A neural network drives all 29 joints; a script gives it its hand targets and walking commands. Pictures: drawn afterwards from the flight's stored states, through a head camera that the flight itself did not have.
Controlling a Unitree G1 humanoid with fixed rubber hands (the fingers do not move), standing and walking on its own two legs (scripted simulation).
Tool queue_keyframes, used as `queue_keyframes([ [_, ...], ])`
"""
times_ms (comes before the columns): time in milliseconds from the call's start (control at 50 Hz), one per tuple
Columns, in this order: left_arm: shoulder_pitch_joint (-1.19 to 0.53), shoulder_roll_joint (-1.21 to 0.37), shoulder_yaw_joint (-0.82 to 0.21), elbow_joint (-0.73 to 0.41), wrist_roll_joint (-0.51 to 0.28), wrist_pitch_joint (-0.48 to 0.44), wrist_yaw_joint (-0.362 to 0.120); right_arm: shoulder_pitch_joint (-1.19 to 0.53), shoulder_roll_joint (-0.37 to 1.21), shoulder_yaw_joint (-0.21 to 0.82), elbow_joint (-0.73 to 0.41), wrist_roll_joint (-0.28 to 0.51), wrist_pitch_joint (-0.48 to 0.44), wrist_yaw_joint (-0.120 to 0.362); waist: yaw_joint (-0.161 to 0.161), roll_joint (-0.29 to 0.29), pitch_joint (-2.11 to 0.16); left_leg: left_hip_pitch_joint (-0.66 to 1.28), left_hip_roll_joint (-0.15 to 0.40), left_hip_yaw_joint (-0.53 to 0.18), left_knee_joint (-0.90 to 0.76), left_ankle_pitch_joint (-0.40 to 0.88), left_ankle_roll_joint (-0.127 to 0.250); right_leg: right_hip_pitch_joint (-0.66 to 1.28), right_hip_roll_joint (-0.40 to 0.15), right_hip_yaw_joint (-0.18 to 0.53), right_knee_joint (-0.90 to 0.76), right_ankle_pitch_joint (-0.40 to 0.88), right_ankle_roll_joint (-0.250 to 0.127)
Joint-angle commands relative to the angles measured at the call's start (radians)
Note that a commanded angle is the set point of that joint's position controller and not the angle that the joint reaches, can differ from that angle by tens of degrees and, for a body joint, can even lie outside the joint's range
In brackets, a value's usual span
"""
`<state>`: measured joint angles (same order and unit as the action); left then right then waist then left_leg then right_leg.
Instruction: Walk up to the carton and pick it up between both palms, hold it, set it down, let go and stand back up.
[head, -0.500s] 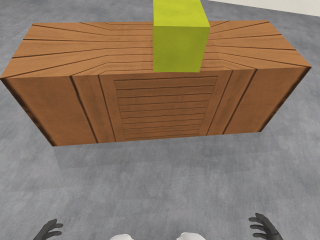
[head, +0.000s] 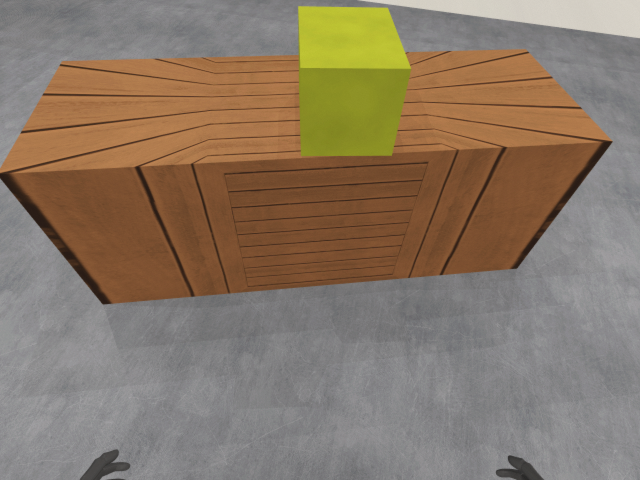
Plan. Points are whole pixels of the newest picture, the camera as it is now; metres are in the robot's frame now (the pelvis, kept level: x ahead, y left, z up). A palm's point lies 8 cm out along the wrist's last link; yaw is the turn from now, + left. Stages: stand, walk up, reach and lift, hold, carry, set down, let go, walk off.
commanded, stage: stand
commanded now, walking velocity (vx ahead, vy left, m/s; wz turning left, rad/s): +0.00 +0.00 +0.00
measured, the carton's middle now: (345, 80) +1.00 -0.09 -0.04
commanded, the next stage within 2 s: none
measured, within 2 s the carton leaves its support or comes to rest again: neither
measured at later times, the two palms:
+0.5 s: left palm out of the picture +0.11 +0.30 -0.09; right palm out of the picture +0.09 -0.28 -0.09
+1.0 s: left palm out of the picture +0.09 +0.30 -0.09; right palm out of the picture +0.08 -0.28 -0.09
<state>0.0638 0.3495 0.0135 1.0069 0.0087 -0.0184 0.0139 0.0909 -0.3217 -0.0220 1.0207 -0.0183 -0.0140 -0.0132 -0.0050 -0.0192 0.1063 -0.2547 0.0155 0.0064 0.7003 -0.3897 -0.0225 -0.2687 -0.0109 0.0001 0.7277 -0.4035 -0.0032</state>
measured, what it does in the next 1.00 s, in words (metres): stands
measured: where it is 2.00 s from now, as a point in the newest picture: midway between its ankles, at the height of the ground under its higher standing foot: outside the picture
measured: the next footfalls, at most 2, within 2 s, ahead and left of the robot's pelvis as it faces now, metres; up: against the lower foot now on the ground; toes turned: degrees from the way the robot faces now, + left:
none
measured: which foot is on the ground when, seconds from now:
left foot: down 0.00-1.00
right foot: down 0.00-1.00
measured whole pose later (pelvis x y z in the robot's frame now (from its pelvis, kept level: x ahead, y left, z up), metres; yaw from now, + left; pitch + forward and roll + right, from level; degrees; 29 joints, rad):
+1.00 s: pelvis +0.00 +0.01 +0.03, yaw -1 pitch -4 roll +0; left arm 0.07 0.35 -0.01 1.13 0.01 -0.02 0.00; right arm 0.08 -0.32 -0.02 1.11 -0.01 -0.02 0.00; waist 0.00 -0.02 0.07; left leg -0.09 0.02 0.03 0.38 -0.23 -0.01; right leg -0.11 -0.01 0.02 0.39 -0.22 0.01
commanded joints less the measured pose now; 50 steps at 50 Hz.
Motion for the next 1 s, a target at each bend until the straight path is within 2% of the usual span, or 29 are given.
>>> queue_keyframes([
  [0,-0.057,0.183,0.041,-0.039,-0.003,-0.017,0.010,-0.048,-0.220,-0.036,-0.050,-0.002,-0.020,-0.004,0.003,0.026,-0.152,0.049,0.071,-0.075,-0.177,0.335,0.079,0.047,-0.095,0.099,-0.209,0.356,-0.059],
  [20,-0.069,0.196,0.036,-0.037,0.001,-0.020,0.007,-0.064,-0.195,-0.031,-0.053,0.005,-0.016,-0.005,0.000,-0.017,-0.163,0.079,0.068,-0.057,-0.166,0.334,0.066,0.051,-0.106,0.106,-0.245,0.347,-0.067],
  [40,-0.080,0.201,0.036,-0.032,-0.002,-0.018,0.004,-0.053,-0.194,-0.027,-0.044,0.004,-0.016,-0.004,-0.002,0.010,-0.167,0.077,0.069,-0.074,-0.189,0.336,0.070,0.058,-0.102,0.102,-0.242,0.333,-0.055],
  [60,-0.067,0.215,0.042,-0.025,-0.001,-0.019,0.005,-0.046,-0.197,-0.031,-0.025,-0.004,-0.014,-0.006,0.004,-0.015,-0.149,0.075,0.070,-0.070,-0.202,0.331,0.070,0.060,-0.092,0.093,-0.248,0.325,-0.056],
  [160,-0.067,0.179,0.022,-0.005,-0.008,-0.022,0.004,-0.042,-0.211,-0.031,-0.004,0.013,-0.017,-0.005,-0.004,0.020,-0.163,0.133,0.089,-0.065,-0.248,0.357,0.067,0.078,-0.106,0.099,-0.298,0.386,-0.049],
  [200,-0.078,0.193,0.022,0.023,0.001,-0.023,0.006,-0.049,-0.226,-0.031,0.009,0.002,-0.016,-0.003,-0.012,-0.010,-0.143,0.127,0.088,-0.074,-0.273,0.381,0.067,0.101,-0.104,0.095,-0.317,0.408,-0.043],
  [220,-0.083,0.181,0.025,0.007,-0.003,-0.023,0.007,-0.051,-0.228,-0.038,0.005,0.002,-0.018,0.001,0.009,-0.009,-0.158,0.122,0.088,-0.072,-0.281,0.402,0.063,0.131,-0.099,0.067,-0.307,0.417,-0.039],
  [280,-0.074,0.173,0.018,0.031,-0.003,-0.020,0.003,-0.065,-0.217,-0.039,0.019,0.007,-0.018,-0.001,0.007,0.044,-0.138,0.140,0.082,-0.061,-0.305,0.389,0.053,0.122,-0.106,0.082,-0.334,0.429,-0.036],
  [320,-0.066,0.195,0.022,0.039,-0.010,-0.025,0.002,-0.049,-0.193,-0.021,0.025,0.008,-0.017,-0.004,0.009,-0.034,-0.128,0.133,0.098,-0.082,-0.333,0.391,0.058,0.143,-0.106,0.086,-0.348,0.432,-0.035],
  [340,-0.082,0.199,0.021,0.038,-0.005,-0.024,0.001,-0.062,-0.216,-0.028,0.020,0.006,-0.015,-0.001,0.007,-0.034,-0.134,0.149,0.098,-0.069,-0.337,0.395,0.058,0.133,-0.107,0.092,-0.348,0.415,-0.037],
  [380,-0.075,0.202,0.021,0.042,-0.002,-0.018,0.000,-0.038,-0.180,-0.013,0.033,0.007,-0.014,-0.004,-0.001,0.046,-0.155,0.167,0.100,-0.059,-0.324,0.416,0.051,0.154,-0.115,0.101,-0.367,0.427,-0.039],
  [400,-0.078,0.197,0.025,0.046,-0.002,-0.019,0.004,-0.064,-0.185,-0.016,0.030,0.007,-0.017,-0.002,0.010,0.049,-0.128,0.156,0.100,-0.060,-0.333,0.414,0.049,0.147,-0.113,0.100,-0.370,0.450,-0.032],
  [420,-0.069,0.205,0.027,0.054,0.003,-0.018,0.003,-0.051,-0.207,-0.029,0.035,0.008,-0.018,-0.009,-0.003,0.012,-0.124,0.171,0.103,-0.056,-0.347,0.420,0.048,0.140,-0.107,0.093,-0.371,0.453,-0.036],
  [440,-0.073,0.186,0.020,0.049,-0.001,-0.016,0.002,-0.027,-0.209,-0.023,0.031,0.001,-0.020,-0.006,-0.009,0.032,-0.149,0.184,0.104,-0.052,-0.335,0.434,0.046,0.162,-0.110,0.097,-0.375,0.470,-0.031],
  [460,-0.066,0.195,0.020,0.049,-0.003,-0.022,0.000,-0.053,-0.194,-0.018,0.023,0.005,-0.016,-0.001,-0.003,0.000,-0.150,0.199,0.110,-0.057,-0.358,0.440,0.047,0.152,-0.103,0.089,-0.360,0.466,-0.036],
  [520,-0.060,0.200,0.022,0.062,-0.004,-0.024,-0.001,-0.076,-0.214,-0.029,0.023,0.003,-0.018,-0.002,0.012,0.028,-0.131,0.173,0.105,-0.055,-0.367,0.412,0.046,0.163,-0.106,0.104,-0.392,0.440,-0.031],
  [600,-0.059,0.177,0.009,0.067,0.002,-0.019,0.000,-0.062,-0.214,-0.023,0.026,0.006,-0.019,-0.002,0.004,0.057,-0.099,0.150,0.107,-0.061,-0.382,0.365,0.045,0.141,-0.112,0.102,-0.403,0.416,-0.031],
  [640,-0.066,0.199,0.022,0.065,-0.001,-0.024,0.001,-0.058,-0.204,-0.022,0.028,0.004,-0.020,0.001,0.002,0.001,-0.151,0.183,0.111,-0.070,-0.383,0.390,0.046,0.165,-0.104,0.092,-0.390,0.398,-0.025],
  [680,-0.052,0.196,0.021,0.073,0.001,-0.014,0.000,-0.062,-0.233,-0.032,0.031,0.003,-0.019,0.002,0.003,0.044,-0.121,0.175,0.108,-0.063,-0.382,0.404,0.046,0.154,-0.106,0.095,-0.399,0.426,-0.025],
  [740,-0.063,0.179,0.015,0.062,-0.004,-0.021,-0.007,-0.046,-0.211,-0.033,0.030,0.014,-0.022,0.004,0.002,0.013,-0.144,0.202,0.115,-0.066,-0.388,0.430,0.042,0.144,-0.103,0.089,-0.399,0.401,-0.021],
  [760,-0.044,0.181,0.010,0.071,-0.007,-0.022,-0.006,-0.036,-0.204,-0.022,0.040,0.005,-0.023,0.003,0.013,0.045,-0.126,0.165,0.113,-0.069,-0.387,0.402,0.044,0.164,-0.110,0.097,-0.399,0.403,-0.021],
  [800,-0.060,0.197,0.014,0.073,0.004,-0.016,-0.001,-0.068,-0.216,-0.029,0.026,0.007,-0.017,-0.003,-0.008,0.017,-0.133,0.187,0.113,-0.072,-0.387,0.408,0.046,0.153,-0.105,0.080,-0.405,0.416,-0.024],
  [820,-0.053,0.188,0.015,0.062,0.008,-0.017,0.001,-0.067,-0.214,-0.023,0.022,0.007,-0.019,-0.004,0.008,0.004,-0.118,0.171,0.116,-0.063,-0.381,0.403,0.047,0.154,-0.109,0.072,-0.403,0.417,-0.022],
  [840,-0.043,0.177,0.010,0.068,-0.002,-0.014,-0.004,-0.076,-0.242,-0.034,0.027,0.005,-0.021,-0.001,0.016,0.032,-0.126,0.162,0.102,-0.060,-0.386,0.408,0.051,0.170,-0.110,0.082,-0.405,0.430,-0.015],
  [860,-0.032,0.199,0.014,0.074,-0.007,-0.016,-0.004,-0.039,-0.226,-0.033,0.027,0.014,-0.017,0.005,-0.008,0.009,-0.149,0.204,0.107,-0.065,-0.391,0.399,0.045,0.156,-0.110,0.079,-0.402,0.426,-0.020],
  [880,-0.045,0.180,0.010,0.065,-0.011,-0.020,-0.006,-0.065,-0.223,-0.030,0.028,0.007,-0.020,0.005,0.016,0.035,-0.131,0.176,0.112,-0.065,-0.386,0.394,0.049,0.152,-0.111,0.089,-0.406,0.402,-0.017],
  [900,-0.049,0.208,0.017,0.067,-0.005,-0.022,-0.005,-0.039,-0.204,-0.028,0.038,0.001,-0.016,0.005,0.000,-0.006,-0.099,0.170,0.114,-0.068,-0.399,0.374,0.048,0.140,-0.105,0.096,-0.414,0.381,-0.022],
  [940,-0.020,0.184,0.007,0.068,-0.005,-0.019,-0.007,-0.070,-0.211,-0.026,0.022,0.000,-0.016,0.002,0.018,0.067,-0.133,0.179,0.107,-0.049,-0.377,0.379,0.049,0.152,-0.116,0.102,-0.409,0.413,-0.019],
  [980,-0.045,0.205,0.011,0.068,-0.001,-0.018,-0.003,-0.038,-0.216,-0.024,0.034,0.007,-0.017,0.000,-0.004,-0.013,-0.128,0.187,0.112,-0.061,-0.399,0.368,0.040,0.144,-0.114,0.091,-0.414,0.401,-0.027],
])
